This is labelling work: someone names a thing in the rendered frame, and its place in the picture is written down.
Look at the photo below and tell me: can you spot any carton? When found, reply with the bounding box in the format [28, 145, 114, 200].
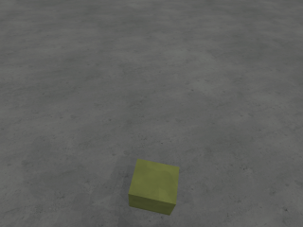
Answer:
[128, 158, 180, 216]

